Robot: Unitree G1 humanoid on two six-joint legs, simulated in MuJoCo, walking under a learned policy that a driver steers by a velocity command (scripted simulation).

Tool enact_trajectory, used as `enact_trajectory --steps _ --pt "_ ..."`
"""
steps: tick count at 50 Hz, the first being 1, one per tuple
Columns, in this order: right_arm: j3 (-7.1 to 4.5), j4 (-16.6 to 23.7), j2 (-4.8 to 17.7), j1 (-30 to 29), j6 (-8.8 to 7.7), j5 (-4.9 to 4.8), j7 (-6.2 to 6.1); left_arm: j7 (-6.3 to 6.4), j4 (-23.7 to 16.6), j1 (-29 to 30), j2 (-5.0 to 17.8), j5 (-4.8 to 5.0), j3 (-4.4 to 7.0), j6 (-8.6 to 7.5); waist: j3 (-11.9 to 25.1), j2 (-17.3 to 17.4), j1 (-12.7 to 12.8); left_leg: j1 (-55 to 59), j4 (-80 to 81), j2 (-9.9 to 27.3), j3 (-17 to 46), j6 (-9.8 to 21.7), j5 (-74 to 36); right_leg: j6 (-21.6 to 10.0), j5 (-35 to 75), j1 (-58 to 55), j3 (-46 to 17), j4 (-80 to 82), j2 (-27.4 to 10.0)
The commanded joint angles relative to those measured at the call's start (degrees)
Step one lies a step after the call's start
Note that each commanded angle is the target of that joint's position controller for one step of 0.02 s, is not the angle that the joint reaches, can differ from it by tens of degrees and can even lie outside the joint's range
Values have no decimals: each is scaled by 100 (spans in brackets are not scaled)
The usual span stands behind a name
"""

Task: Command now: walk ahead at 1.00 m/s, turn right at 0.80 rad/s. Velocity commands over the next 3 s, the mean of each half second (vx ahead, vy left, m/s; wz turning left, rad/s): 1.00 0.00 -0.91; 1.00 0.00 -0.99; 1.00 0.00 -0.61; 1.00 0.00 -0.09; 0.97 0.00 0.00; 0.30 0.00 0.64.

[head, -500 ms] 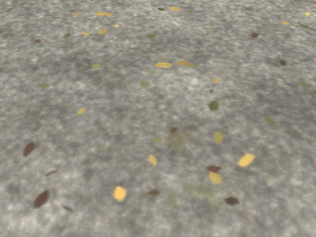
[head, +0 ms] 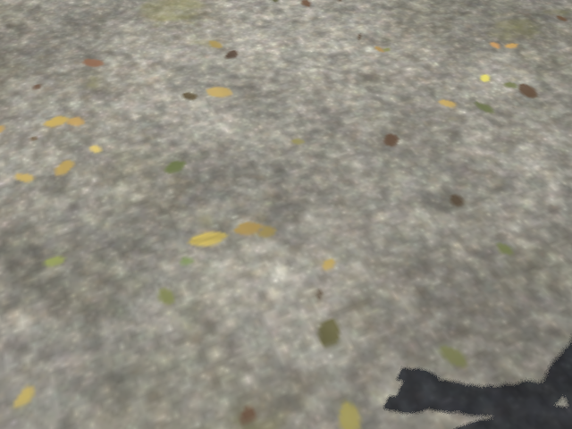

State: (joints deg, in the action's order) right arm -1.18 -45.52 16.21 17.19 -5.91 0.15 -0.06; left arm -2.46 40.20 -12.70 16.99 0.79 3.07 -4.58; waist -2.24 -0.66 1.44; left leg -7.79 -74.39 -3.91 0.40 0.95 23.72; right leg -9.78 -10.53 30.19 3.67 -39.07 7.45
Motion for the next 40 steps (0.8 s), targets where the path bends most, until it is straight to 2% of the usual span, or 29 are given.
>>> enact_trajectory --steps 1,2,3,4,6,8,10,14,15,16,17,18,19,20,21,22,23,24,26,27,30,32,33,34,36,37,38,39,40 --pt "9 1263 505 -817 -533 -165 176 35 -74 -1284 618 -141 199 -70 640 555 123 -3977 -757 349 885 385 -422 -1063 -2518 -3680 -4841 2689 -1909" --pt "5 1198 472 -773 -497 5 128 15 -186 -907 609 -102 191 -118 363 803 -136 -3561 -272 497 912 295 -540 -1083 -1918 -2813 -4437 2726 -1621" --pt "-27 1148 507 -587 -420 80 102 40 -281 -623 600 -98 183 -113 139 680 -375 -3238 27 626 929 159 -627 -1080 -1438 -2182 -3970 2825 -1324" --pt "-60 1122 581 -529 -341 90 56 56 -300 -488 547 -36 172 -96 -24 533 -482 -3070 392 736 841 22 -663 -1039 -973 -1745 -3576 2855 -1102" --pt "-55 1325 585 -964 -255 159 -23 141 -248 -552 455 79 141 -94 -322 401 -396 -2734 1497 793 540 -231 -943 -934 -70 -907 -2878 2873 -789" --pt "34 1643 251 -1752 -249 212 -32 256 -147 -672 519 115 164 -57 -472 115 -97 -2074 2813 576 239 -412 -2092 -701 432 -170 -2378 2782 -417" --pt "40 1818 98 -2146 -254 99 -21 288 -11 -963 634 141 221 -3 -221 -160 225 -1145 3778 261 114 -505 -3081 -408 156 98 -2403 2737 -344" --pt "-227 1951 584 -2327 -291 -219 -52 347 183 -1179 544 245 260 45 -12 -495 280 -984 4866 246 627 -522 -2943 -125 112 -1433 -3052 1987 -603" --pt "-327 1910 761 -2071 -327 -246 -62 359 186 -1129 566 209 285 80 185 -552 93 -756 4939 206 597 -430 -2669 -22 852 -1834 -3106 1495 -661" --pt "-459 1783 948 -1309 -359 -262 -75 342 150 -987 639 143 308 121 727 -578 -393 19 4882 238 510 -283 -2408 169 1849 -2065 -2932 551 -567" --pt "-534 1546 1066 190 -315 -282 -116 291 -46 -634 532 -47 237 154 1762 -668 -1169 1718 4155 812 774 -38 -1791 369 2076 -1518 -2650 -1026 -547" --pt "-576 1364 1442 1042 -259 -59 -100 245 -217 -1481 -327 -46 11 125 2904 1307 -773 3971 4426 2326 3244 800 -26 570 -1214 259 -2013 -3210 66" --pt "-612 1163 1528 1118 -237 -69 35 238 -414 -1754 -143 287 -148 83 3238 3115 -638 4398 5436 3122 5795 1258 2382 607 -2026 1587 -1605 -4476 -325" --pt "-523 1366 895 720 -168 -56 -23 296 -326 -1133 301 334 -57 130 2154 2149 -923 3676 5679 2739 5120 1019 2753 620 -1432 2118 -1415 -4749 -728" --pt "-463 1264 702 504 -92 -25 -62 283 -426 -455 553 184 3 139 1265 1116 -994 2780 5682 2450 3925 785 1560 620 -1068 2169 -1145 -4608 -878" --pt "-458 1126 714 452 -47 76 -58 253 -564 94 526 22 26 123 685 231 -958 1935 5706 2210 3062 667 212 597 -913 1964 -1015 -4382 -1058" --pt "-426 1006 635 283 -57 143 -59 201 -678 199 431 33 48 134 380 248 -714 1324 5765 2092 2513 685 -560 580 -743 1749 -1069 -4131 -1276" --pt "-361 892 411 138 -72 133 -30 165 -712 181 329 126 53 201 201 359 -543 934 5887 1934 2006 637 -877 557 -772 1580 -1056 -4008 -1429" --pt "-294 673 143 -7 -86 -22 48 123 -824 153 72 247 2 341 9 577 -310 543 6051 1880 1338 618 -1338 522 -864 1673 -993 -3888 -1654" --pt "-310 595 208 -91 -85 -65 57 100 -906 239 24 214 -25 377 -160 545 -220 353 6166 1912 1047 631 -1648 552 -699 1811 -962 -3798 -1719" --pt "-391 529 583 -391 -110 11 4 36 -1028 495 116 122 -52 351 -463 392 -64 -143 6552 1771 56 578 -2263 710 353 1726 -816 -3023 -1734" --pt "-414 430 760 -243 -122 59 -40 -22 -1051 846 215 93 -34 316 -534 75 -226 36 6717 1585 -548 439 -2575 667 1161 1556 -502 -2289 -1590" --pt "-447 371 925 -110 -120 34 -54 -79 -1141 1113 169 91 -62 283 -683 89 -292 112 6740 1641 -739 387 -2899 604 1366 1461 -359 -1770 -1576" --pt "-447 298 969 23 -98 17 -64 -138 -1185 1362 183 88 -63 243 -769 -28 -384 308 6741 1580 -971 282 -3425 521 1481 1316 -100 -1306 -1424" --pt "-484 197 1242 306 -36 42 -92 -205 -1238 1551 370 116 27 181 -513 208 -335 706 6326 1519 -1268 83 -5890 292 1411 434 525 -730 -852" --pt "-527 186 1443 392 25 31 -123 -210 -1231 1377 544 150 109 183 -295 517 -126 1017 5836 1612 -1323 60 -7531 209 1092 66 726 -719 -569" --pt "-564 208 1612 342 93 26 -161 -201 -1156 869 718 199 216 216 34 831 262 1137 4978 1727 -1338 41 -8805 105 656 -516 829 -786 -362" --pt "-595 320 1711 87 140 22 -173 -172 -902 -235 1028 231 396 284 585 1029 884 825 3675 1830 -1276 123 -9518 -85 325 -1777 753 -846 -232" --pt "-570 524 1617 -378 107 -45 -163 -99 -431 -1850 1415 208 628 354 1149 724 1666 -419 1734 1601 -1198 67 -8525 -424 845 -3981 187 -93 -371"
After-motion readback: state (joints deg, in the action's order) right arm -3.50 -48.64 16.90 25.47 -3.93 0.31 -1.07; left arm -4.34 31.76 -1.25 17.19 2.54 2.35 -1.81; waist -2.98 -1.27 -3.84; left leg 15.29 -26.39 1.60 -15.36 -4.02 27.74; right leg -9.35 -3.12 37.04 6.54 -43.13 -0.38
